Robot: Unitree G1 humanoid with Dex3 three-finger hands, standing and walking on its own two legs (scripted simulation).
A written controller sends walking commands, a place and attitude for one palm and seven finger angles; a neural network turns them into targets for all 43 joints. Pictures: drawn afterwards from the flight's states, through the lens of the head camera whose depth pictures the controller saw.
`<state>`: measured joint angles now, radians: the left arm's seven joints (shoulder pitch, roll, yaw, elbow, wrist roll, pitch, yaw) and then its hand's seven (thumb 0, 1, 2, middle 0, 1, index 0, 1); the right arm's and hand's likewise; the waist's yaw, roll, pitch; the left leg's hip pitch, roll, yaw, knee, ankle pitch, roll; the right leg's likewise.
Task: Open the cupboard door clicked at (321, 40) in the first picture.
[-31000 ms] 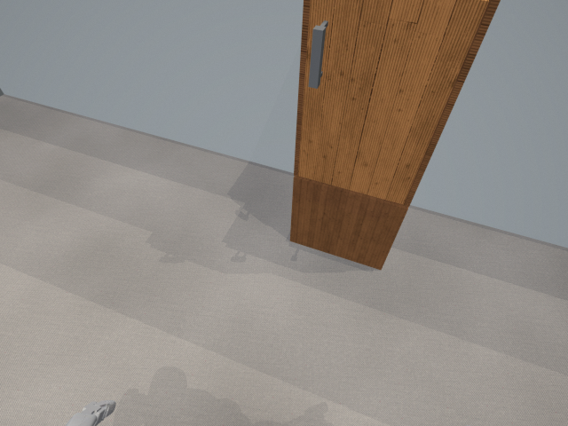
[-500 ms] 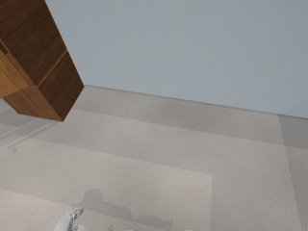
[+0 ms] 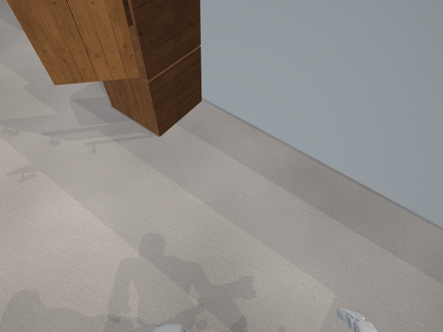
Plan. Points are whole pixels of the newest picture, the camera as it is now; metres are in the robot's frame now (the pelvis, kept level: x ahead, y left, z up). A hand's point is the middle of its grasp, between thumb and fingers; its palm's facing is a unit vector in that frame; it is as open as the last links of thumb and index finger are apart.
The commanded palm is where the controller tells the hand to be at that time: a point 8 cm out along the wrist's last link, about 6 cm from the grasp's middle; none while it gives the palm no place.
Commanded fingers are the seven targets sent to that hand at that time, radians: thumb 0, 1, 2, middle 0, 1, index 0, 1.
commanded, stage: turn to face it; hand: left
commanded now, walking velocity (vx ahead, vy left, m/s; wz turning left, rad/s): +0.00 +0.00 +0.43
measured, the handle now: out of the picture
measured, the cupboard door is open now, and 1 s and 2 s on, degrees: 48 48 48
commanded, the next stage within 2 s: take the last steps up to it in 0.50 s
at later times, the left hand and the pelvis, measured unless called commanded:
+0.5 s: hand out of the picture +0.10 +0.17 -0.14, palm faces +0.14 -0.96 -0.25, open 7.4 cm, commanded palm none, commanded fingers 0.00 0.90 0.90 -0.20 -0.30 -0.20 -0.30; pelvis +0.03 -0.03 +0.01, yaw +8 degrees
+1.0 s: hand out of the picture -0.07 +0.18 -0.16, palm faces +0.43 -0.88 -0.19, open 7.4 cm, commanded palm none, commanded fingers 0.00 0.90 0.90 -0.20 -0.30 -0.20 -0.30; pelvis +0.06 +0.03 +0.01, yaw +20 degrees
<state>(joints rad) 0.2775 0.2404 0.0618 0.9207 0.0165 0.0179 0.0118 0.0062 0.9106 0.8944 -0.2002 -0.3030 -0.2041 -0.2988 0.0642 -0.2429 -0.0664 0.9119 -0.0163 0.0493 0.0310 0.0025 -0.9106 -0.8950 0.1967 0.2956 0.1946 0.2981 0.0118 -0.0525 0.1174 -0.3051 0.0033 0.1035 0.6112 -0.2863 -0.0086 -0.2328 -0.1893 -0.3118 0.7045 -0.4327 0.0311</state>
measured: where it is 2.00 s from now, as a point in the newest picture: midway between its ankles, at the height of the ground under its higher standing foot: (156, 270)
